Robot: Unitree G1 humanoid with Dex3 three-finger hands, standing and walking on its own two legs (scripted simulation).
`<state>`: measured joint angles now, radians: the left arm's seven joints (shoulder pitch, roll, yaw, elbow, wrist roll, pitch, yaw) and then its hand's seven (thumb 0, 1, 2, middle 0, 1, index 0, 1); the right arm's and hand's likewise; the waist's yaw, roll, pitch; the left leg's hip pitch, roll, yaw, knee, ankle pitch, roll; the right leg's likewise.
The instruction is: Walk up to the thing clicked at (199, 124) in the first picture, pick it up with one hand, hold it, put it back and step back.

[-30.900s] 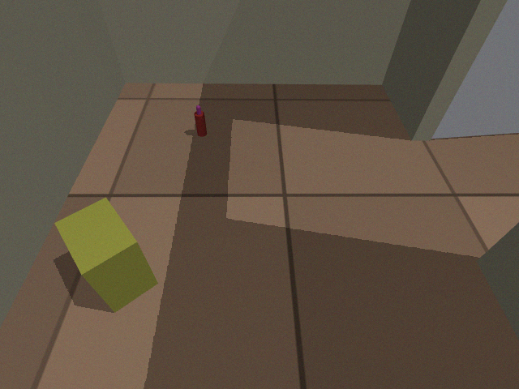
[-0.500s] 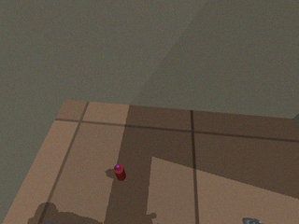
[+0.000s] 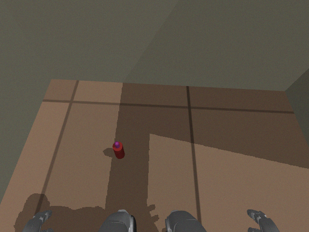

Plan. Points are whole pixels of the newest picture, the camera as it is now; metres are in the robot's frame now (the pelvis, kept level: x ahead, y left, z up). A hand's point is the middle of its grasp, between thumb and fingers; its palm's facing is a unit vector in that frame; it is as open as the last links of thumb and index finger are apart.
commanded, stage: step back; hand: left
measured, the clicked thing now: (118, 149) +0.55 +0.17 -0.65
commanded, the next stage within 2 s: none
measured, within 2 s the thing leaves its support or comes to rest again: neither
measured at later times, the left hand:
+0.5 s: hand out of the picture -0.01 +0.29 -0.14, palm faces +0.04 -0.93 -0.37, open 7.4 cm
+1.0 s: hand out of the picture -0.21 +0.24 -0.13, palm faces -0.02 -0.91 -0.42, open 7.4 cm
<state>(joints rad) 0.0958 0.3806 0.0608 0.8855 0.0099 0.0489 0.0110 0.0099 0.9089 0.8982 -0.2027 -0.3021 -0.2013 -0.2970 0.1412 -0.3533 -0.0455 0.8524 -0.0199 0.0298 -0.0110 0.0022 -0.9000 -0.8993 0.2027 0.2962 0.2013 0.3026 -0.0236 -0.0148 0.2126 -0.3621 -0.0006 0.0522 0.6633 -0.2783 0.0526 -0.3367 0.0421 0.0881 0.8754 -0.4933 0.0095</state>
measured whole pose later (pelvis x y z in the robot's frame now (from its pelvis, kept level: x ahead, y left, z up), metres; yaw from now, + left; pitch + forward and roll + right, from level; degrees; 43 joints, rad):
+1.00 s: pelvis -0.29 -0.03 +0.00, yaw +0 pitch -2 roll +2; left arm 0.21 0.35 0.07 0.82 0.05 0.05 0.00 0.01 0.90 0.90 -0.21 -0.30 -0.21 -0.30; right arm 0.21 -0.42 -0.05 0.85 0.00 0.04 -0.02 0.00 -0.90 -0.90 0.20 0.30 0.20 0.30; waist 0.02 0.01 0.14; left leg -0.46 -0.09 -0.09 1.05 -0.48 -0.01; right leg -0.31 -0.04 0.02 0.65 -0.30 0.00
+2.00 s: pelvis -0.55 -0.08 +0.01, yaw +4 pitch -3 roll -1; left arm 0.24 0.38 0.07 0.99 0.03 -0.02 -0.02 0.01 0.91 0.90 -0.20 -0.30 -0.20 -0.30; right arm 0.21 -0.35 -0.04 0.97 -0.03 0.01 0.03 0.00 -0.90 -0.90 0.20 0.30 0.20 0.30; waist 0.01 0.03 0.06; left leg -0.25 0.02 -0.04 0.65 -0.36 0.00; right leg -0.26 0.01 -0.03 0.59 -0.27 -0.02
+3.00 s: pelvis -0.51 -0.05 +0.03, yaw +4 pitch -3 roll +0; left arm 0.06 0.34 0.00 1.12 0.01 -0.02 -0.01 0.01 0.91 0.90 -0.20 -0.30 -0.20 -0.30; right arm 0.05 -0.35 -0.01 1.13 0.00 -0.01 0.01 0.00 -0.90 -0.90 0.20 0.30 0.20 0.30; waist 0.00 0.00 0.07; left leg -0.12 0.02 0.02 0.34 -0.16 -0.01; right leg -0.07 -0.02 0.01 0.33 -0.20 0.03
